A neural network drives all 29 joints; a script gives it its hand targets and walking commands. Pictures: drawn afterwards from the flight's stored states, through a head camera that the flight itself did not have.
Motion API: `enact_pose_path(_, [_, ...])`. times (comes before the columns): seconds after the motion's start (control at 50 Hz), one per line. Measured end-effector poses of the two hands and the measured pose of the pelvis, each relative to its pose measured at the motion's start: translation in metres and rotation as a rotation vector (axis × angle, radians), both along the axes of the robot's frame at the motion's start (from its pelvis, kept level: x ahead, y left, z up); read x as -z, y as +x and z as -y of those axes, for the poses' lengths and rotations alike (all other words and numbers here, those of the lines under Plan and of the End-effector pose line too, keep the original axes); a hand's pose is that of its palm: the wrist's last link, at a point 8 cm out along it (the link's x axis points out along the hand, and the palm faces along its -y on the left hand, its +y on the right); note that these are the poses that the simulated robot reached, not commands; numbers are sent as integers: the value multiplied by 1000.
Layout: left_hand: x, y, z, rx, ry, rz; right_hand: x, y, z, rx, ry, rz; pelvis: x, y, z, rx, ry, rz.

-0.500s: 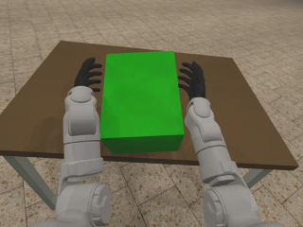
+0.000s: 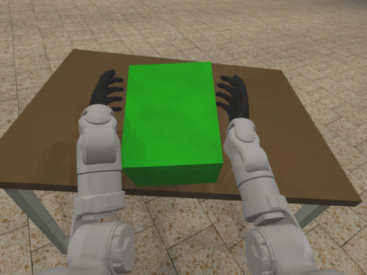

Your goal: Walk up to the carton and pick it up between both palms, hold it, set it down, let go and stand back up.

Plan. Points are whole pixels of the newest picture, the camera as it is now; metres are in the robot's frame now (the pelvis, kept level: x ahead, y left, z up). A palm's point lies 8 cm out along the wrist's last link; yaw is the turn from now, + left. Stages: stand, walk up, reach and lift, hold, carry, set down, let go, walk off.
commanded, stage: hold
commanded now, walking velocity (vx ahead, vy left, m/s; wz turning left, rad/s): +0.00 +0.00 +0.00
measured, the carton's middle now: (173, 125) +0.40 -0.02 +0.12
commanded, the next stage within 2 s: none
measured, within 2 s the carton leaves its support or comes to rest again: neither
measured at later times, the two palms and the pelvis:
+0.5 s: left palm (97, 108) +0.38 +0.13 +0.19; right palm (233, 112) +0.37 -0.14 +0.19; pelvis +0.00 +0.00 +0.00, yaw +0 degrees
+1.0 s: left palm (97, 112) +0.37 +0.13 +0.19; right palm (233, 115) +0.36 -0.14 +0.18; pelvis +0.00 +0.00 +0.00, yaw +0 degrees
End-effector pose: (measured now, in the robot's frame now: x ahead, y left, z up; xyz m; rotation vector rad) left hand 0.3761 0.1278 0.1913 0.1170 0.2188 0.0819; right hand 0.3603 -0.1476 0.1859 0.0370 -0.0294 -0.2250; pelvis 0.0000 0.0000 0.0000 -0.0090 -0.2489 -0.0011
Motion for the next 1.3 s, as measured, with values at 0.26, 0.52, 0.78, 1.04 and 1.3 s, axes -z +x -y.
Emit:
enact_pose_path(0.26, [13,-3,-8,-29,-4,-40,12,8,-7,-42,-8,-40,0,-2,2,2,1,-5])
enact_pose_path(0.52, [0,-1,-6,-22,-8,-13,0,7,-7,-35,-16,-22,0,2,5,-7,2,-1])
enact_pose_path(0.78, [4,-6,-11,-31,-6,-18,3,5,-11,-47,-12,-28,0,0,3,-4,1,10])
enact_pose_path(1.04, [4,-7,-6,-32,4,-14,6,3,-6,-42,-11,-26,0,-3,3,-5,-1,2])
enact_pose_path(1.3, [-2,-6,-9,-37,-7,-9,-4,5,-9,-44,-19,-18,0,-3,6,-7,2,4])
